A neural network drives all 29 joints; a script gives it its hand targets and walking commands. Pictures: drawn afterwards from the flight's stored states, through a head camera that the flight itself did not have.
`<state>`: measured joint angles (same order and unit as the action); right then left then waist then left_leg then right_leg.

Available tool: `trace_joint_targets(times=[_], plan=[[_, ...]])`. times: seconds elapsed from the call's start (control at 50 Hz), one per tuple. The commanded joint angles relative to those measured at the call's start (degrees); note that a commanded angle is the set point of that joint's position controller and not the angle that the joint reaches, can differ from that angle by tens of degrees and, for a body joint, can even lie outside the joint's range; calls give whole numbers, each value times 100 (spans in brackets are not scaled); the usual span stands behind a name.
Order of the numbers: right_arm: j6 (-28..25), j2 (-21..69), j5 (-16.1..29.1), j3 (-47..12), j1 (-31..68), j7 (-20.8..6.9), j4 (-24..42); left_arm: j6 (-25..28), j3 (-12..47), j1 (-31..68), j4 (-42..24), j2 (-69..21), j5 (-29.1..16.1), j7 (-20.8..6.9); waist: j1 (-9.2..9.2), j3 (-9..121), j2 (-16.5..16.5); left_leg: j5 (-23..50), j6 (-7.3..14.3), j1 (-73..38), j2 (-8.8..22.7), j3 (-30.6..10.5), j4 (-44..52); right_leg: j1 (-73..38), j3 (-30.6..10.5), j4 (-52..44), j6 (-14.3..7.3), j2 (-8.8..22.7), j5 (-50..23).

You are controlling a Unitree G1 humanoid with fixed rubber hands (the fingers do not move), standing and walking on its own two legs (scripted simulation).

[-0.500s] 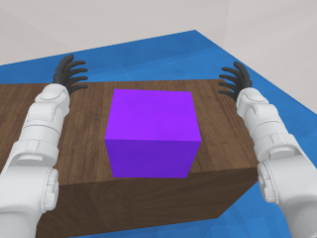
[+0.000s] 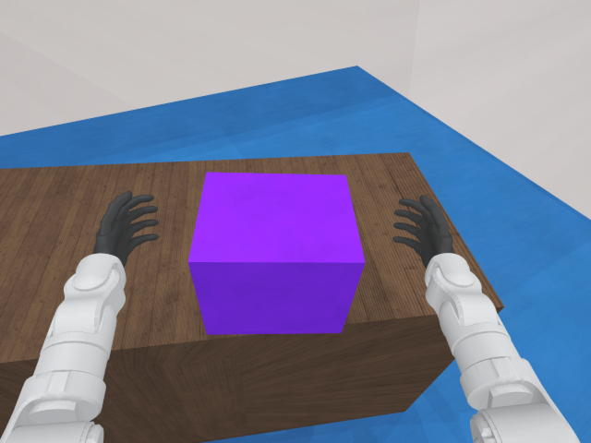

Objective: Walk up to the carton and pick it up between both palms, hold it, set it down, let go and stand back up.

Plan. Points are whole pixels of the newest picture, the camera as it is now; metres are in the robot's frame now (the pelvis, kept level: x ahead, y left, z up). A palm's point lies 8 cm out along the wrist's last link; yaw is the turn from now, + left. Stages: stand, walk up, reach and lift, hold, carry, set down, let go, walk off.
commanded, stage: set down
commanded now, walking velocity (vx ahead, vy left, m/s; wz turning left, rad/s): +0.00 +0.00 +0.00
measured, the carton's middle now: (275, 255) +0.41 +0.04 -0.01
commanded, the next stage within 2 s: none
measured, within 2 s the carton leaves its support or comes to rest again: neither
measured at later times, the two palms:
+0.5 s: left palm (105, 319) +0.26 +0.26 +0.03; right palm (439, 317) +0.28 -0.20 +0.03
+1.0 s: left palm (118, 375) +0.21 +0.24 -0.03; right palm (448, 379) +0.21 -0.21 -0.02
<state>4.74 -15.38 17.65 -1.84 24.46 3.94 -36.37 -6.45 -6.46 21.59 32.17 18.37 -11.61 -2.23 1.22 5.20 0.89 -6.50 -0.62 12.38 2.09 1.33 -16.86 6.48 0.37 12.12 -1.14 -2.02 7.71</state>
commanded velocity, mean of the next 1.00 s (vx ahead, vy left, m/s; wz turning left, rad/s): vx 0.00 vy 0.00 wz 0.00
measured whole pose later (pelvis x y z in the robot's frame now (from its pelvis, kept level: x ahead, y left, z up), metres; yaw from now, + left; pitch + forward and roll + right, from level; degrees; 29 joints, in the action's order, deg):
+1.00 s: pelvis +0.01 +0.00 +0.00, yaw -1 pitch -1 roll +0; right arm -13.1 -12.5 11.6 -2.2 -9.5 -2.1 -29.4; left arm 10.9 1.0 -8.5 27.7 14.7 -10.7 1.9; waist 2.4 2.7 2.1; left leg -9.2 -0.5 9.7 1.5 2.2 -19.7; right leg 5.8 -1.0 18.5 -0.9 -1.4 11.9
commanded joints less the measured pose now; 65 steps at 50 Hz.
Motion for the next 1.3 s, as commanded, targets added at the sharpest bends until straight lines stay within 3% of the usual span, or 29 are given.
trace_joint_targets(times=[0.0, 0.18, 0.36, 0.38, 0.4, 0.46, 0.6, 0.76, 0.88, 0.98, 1.1, 1.28], plan=[[-230, -588, -84, 274, 884, 8, 1099, 182, -174, 890, -1032, 642, 123, -54, -4, 1049, -146, 1291, -153, -1548, -232, 1, -131, 210, -93, -287, -10, 45, -605], [-512, -537, -177, 414, -273, -142, 2143, 425, 26, -71, -2135, 601, -5, 97, 30, 896, -333, 1261, -249, -1469, -199, 55, -102, 214, -59, -173, -26, -17, -611], [-912, -362, -256, 246, -1620, -187, 2429, 931, 70, -1260, -2024, 455, -15, 65, 136, 626, -184, 1360, -268, -1402, -212, 95, -130, 83, -145, -166, 25, 41, -670], [-947, -624, -259, 216, -845, -242, 2519, 973, -146, -710, -2089, 622, -22, 131, 383, 736, -173, 1323, -242, -1186, -250, 32, -103, 114, -203, -146, 17, 54, -695], [-1013, -605, -222, 196, -1127, -291, 2565, 1025, -99, -975, -2122, 584, -15, 198, 342, 729, -126, 1355, -220, -1201, -232, 41, -143, -8, -228, -84, 11, 78, -793], [-1201, -606, -192, 92, -1769, -322, 2264, 1127, 13, -1517, -1949, 373, 15, 163, 212, 629, -67, 1653, -265, -1335, -208, -7, -172, -133, -264, -116, 11, 93, -1162], [-1592, -467, -176, -19, -2464, -293, 1844, 1501, 124, -2099, -1728, 308, 94, 24, 76, 289, -115, 1515, -330, -1356, -196, -25, -155, -10, -340, -179, 3, 121, -1024], [-1898, -391, -445, 101, -2478, -498, 1597, 1964, 433, -2103, -1395, 275, 34, 233, 110, -200, -192, 301, -363, -979, -147, 52, -8, 456, -227, -94, -7, 103, 353], [-1954, -333, -595, 221, -2506, -617, 1512, 1974, 581, -2148, -1252, 287, 20, 437, 145, -48, -133, -144, -307, -751, -161, 125, -49, 539, -211, 104, 42, 141, 646], [-1942, -203, -630, 99, -2887, -585, 1300, 1751, 435, -2570, -1145, 254, 229, 421, 198, 61, -42, 251, -257, -761, -201, 146, -109, 385, -271, 149, 93, 175, 118], [-1923, -137, -580, -23, -3320, -465, 1538, 1441, 325, -2996, -1599, 159, 375, 329, 180, 8, -69, 865, -254, -946, -230, 133, -121, 137, -299, 115, 117, 110, -493], [-1648, -71, -674, -45, -3937, -388, 1781, 806, 346, -3461, -2200, -25, 573, 247, 104, -388, -302, 1162, -397, -1159, -194, 129, -68, 200, -205, -35, 41, 23, -401]])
